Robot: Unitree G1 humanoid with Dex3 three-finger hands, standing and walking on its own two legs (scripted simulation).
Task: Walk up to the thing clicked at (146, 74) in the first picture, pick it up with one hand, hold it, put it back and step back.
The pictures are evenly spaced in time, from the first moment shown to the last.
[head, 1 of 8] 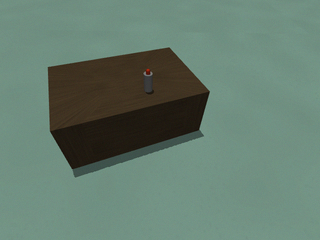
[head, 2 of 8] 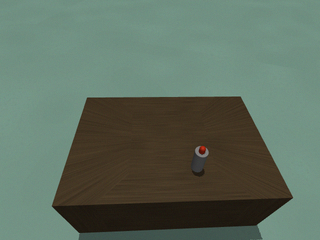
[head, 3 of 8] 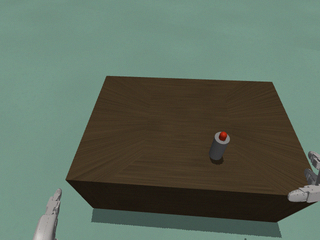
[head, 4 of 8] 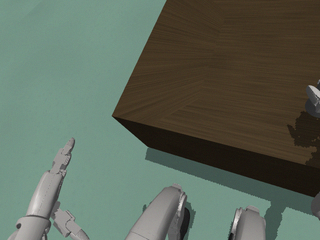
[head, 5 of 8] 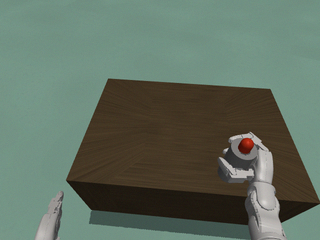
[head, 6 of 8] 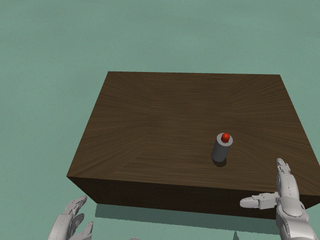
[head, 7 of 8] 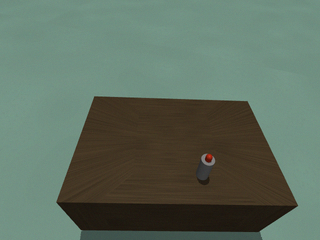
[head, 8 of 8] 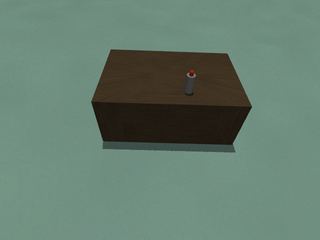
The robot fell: no
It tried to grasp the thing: yes
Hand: right
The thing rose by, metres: 0.29
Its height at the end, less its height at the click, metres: +0.00
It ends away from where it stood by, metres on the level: 0.02
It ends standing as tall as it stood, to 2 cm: yes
